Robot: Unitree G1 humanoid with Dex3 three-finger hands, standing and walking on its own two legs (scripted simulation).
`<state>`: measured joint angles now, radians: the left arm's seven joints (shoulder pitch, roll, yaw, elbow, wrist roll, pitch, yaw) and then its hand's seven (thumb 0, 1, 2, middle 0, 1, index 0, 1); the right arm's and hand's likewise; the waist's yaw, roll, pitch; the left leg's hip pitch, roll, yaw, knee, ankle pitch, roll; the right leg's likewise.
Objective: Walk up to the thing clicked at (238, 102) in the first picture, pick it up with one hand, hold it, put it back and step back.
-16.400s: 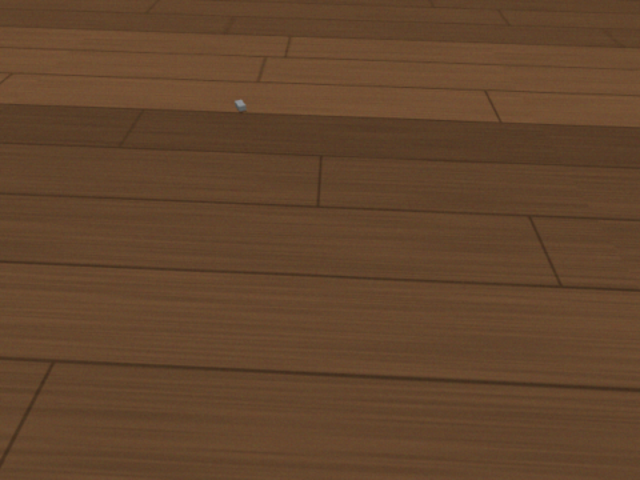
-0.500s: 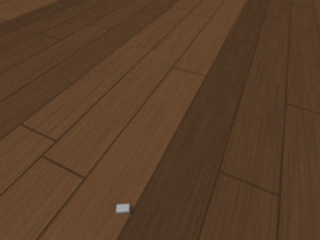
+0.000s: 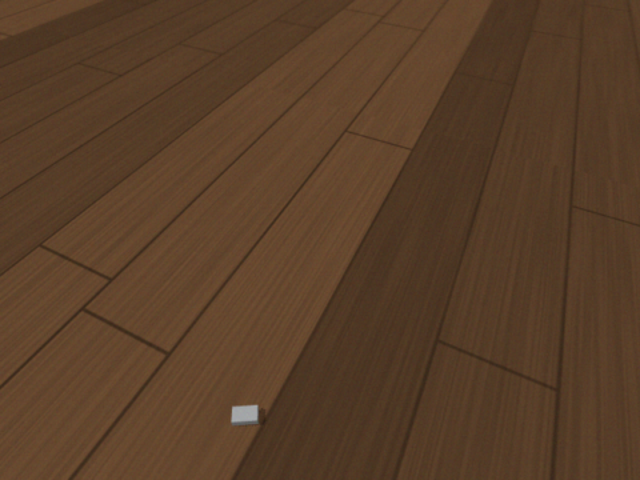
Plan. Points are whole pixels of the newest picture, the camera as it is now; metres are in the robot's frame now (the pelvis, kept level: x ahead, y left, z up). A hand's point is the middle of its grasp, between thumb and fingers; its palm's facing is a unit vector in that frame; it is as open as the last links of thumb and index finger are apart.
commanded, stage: stand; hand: left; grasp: from above
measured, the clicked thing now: (245, 415) +0.45 +0.22 -0.77
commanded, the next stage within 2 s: rise first in 0.12 s
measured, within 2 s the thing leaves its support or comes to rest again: neither
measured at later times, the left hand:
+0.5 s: hand out of the picture +0.15 +0.25 -0.17, palm faces -0.02 -0.93 -0.37, open 9.4 cm
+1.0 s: hand out of the picture +0.12 +0.26 -0.22, palm faces -0.14 -0.88 -0.46, open 13.4 cm
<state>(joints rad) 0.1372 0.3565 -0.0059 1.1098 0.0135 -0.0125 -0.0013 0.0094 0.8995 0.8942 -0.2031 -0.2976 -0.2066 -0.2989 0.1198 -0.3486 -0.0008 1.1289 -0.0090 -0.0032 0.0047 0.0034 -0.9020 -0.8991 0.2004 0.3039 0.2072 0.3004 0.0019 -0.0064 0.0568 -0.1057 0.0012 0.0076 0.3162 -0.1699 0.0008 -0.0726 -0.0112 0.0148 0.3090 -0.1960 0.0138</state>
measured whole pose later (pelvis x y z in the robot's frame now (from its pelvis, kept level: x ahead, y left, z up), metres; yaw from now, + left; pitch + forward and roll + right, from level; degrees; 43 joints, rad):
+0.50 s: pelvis -0.01 +0.00 -0.02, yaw +0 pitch +6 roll +0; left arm -0.03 0.34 0.14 0.99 0.13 0.02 -0.02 0.01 0.39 0.87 -0.21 -0.70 -0.21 -0.70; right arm 0.23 -0.25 -0.02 0.76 0.03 -0.04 -0.02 0.00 -0.90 -0.90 0.20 0.30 0.21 0.30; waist -0.02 -0.01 0.00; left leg -0.45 0.01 0.00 0.63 -0.28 0.00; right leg -0.41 0.00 0.01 0.62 -0.31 0.01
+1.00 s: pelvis -0.01 +0.01 -0.08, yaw +0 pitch +16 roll -2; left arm 0.26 0.32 0.11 0.45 0.23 0.24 0.01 0.00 -0.41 0.86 -0.23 -0.89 -0.23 -0.91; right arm 0.22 -0.24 -0.03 0.55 0.01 -0.13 -0.04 0.01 -0.90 -0.90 0.20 0.30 0.21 0.30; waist -0.03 0.01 -0.12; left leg -0.86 0.01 -0.02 1.09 -0.50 0.01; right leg -0.80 0.01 -0.01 1.04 -0.52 0.02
